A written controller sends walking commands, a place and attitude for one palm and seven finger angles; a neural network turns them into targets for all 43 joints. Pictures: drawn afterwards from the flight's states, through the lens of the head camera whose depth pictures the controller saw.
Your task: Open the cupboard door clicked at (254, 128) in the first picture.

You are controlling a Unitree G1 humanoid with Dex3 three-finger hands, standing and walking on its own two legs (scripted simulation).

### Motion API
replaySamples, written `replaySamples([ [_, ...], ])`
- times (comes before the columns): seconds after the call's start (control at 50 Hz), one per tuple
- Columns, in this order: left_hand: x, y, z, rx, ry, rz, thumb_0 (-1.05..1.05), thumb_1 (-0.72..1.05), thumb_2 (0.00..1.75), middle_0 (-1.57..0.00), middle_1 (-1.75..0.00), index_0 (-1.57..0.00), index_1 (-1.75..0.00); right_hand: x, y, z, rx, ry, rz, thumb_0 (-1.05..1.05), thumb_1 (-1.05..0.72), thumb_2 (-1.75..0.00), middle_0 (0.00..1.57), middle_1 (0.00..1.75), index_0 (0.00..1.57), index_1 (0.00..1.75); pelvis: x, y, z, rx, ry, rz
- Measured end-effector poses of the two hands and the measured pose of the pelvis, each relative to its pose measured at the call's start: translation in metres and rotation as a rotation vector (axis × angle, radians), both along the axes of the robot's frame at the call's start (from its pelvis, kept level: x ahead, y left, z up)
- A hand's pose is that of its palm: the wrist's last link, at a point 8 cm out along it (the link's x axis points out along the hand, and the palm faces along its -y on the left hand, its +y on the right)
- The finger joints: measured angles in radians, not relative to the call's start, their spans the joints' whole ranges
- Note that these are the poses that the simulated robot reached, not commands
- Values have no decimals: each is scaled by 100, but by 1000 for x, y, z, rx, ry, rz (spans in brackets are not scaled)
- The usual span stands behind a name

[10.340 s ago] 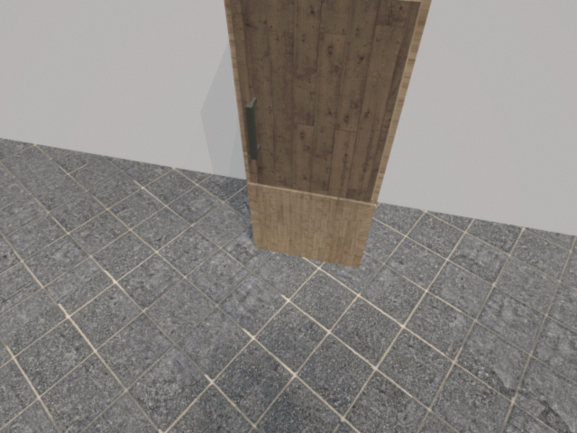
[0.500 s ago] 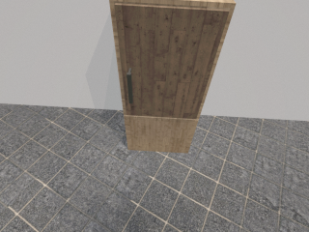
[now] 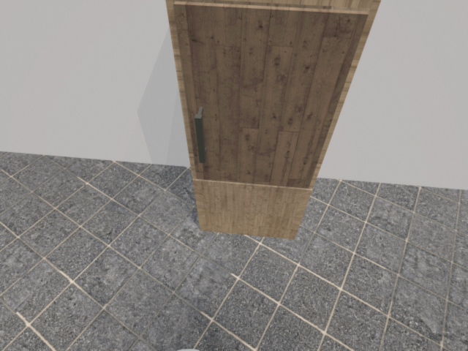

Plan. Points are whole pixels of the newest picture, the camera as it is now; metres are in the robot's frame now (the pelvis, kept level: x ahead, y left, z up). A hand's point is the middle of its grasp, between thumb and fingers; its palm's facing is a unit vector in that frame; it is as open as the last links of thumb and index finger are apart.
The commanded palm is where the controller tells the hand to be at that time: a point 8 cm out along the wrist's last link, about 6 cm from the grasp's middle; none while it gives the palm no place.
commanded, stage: shuffle to correct the standing spot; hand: left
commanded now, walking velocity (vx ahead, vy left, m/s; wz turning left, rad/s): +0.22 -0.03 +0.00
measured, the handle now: (201, 136) +0.71 +0.17 -0.10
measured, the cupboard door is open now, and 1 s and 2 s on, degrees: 0 0 0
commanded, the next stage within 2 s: come to a stop and stand still in 0.50 s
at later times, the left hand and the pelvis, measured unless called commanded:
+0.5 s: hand (149, 333) +0.18 +0.19 -0.16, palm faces +0.00 -0.98 -0.21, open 7.2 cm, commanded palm none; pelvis +0.13 +0.00 +0.01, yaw -3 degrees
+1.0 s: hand (183, 318) +0.22 +0.13 -0.19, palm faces +0.03 -0.99 -0.15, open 7.3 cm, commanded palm none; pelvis +0.21 -0.03 +0.00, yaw -3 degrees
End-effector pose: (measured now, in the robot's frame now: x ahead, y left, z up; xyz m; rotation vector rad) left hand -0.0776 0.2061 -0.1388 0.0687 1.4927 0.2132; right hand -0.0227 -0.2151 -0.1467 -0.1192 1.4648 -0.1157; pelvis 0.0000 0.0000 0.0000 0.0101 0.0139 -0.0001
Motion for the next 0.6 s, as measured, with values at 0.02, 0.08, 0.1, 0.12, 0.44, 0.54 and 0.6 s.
replaySamples([
  [0.02, -4, -2, 1, -7, 25, 7, 0, 91, 90, -20, -30, -20, -30, 17, -2, 1, -8, -22, 10, 1, -91, -90, 20, 30, 20, 30, 6, 1, 0, 0, -1, -1],
  [0.08, -15, -9, 3, -41, 117, 22, 0, 91, 90, -20, -30, -20, -30, 73, -10, 7, -46, -106, 33, 2, -93, -90, 20, 30, 20, 30, 24, 7, 0, -1, -5, -4],
  [0.1, -16, -10, 2, -56, 147, 23, 0, 91, 90, -20, -30, -20, -30, 93, -10, 9, -56, -144, 39, 2, -94, -90, 20, 30, 20, 30, 31, 9, -1, -1, -7, -4],
  [0.12, -16, -10, 1, -71, 175, 24, 0, 91, 90, -20, -30, -20, -30, 112, -9, 10, -66, -185, 44, 2, -94, -90, 20, 30, 20, 30, 38, 11, -4, 0, -11, -5],
  [0.44, 218, 33, 2, 18, -188, -104, 1, 95, 90, -20, -30, -20, -30, 164, -1, 18, -61, -200, -21, 0, -96, -90, 20, 30, 20, 30, 116, 13, 8, 6, -5, -41],
  [0.54, 266, 25, 12, 59, -220, -166, 1, 95, 90, -19, -30, -19, -30, 157, -13, 6, -19, -138, -79, 0, -93, -90, 20, 30, 20, 30, 140, -7, 5, 17, 1, -46],
  [0.6, 285, 10, 8, 75, -237, -179, 1, 94, 90, -19, -30, -19, -30, 157, -24, -7, 6, -86, -96, 0, -92, -90, 20, 30, 20, 30, 156, -22, -3, 15, 2, -47],
])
